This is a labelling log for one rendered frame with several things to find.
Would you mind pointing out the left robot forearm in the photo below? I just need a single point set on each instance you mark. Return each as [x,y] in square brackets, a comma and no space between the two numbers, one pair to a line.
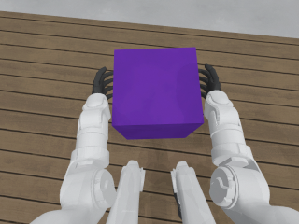
[92,135]

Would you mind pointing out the robot left thigh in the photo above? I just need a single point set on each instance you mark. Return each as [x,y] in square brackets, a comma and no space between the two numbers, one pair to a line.
[126,206]

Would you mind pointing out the carton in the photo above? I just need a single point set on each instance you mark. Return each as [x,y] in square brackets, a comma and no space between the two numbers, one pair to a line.
[156,93]

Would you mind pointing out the robot right upper arm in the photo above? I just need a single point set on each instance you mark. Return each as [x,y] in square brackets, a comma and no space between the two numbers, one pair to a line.
[243,195]

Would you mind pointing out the robot left hand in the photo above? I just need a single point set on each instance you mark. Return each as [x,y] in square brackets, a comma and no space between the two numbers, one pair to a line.
[99,83]

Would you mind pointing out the robot left upper arm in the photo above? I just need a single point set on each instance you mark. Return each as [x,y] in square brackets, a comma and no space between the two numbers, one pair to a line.
[85,196]

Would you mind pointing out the robot thigh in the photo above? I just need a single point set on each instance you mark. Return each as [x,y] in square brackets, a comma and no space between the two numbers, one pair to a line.
[126,206]
[193,204]

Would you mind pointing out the robot right hand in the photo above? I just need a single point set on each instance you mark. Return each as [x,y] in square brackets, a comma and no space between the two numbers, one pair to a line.
[212,80]

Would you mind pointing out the right robot forearm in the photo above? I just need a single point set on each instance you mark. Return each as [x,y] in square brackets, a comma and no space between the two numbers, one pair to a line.
[226,133]

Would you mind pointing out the robot right thigh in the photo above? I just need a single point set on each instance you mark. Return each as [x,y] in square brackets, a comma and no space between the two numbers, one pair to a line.
[193,204]

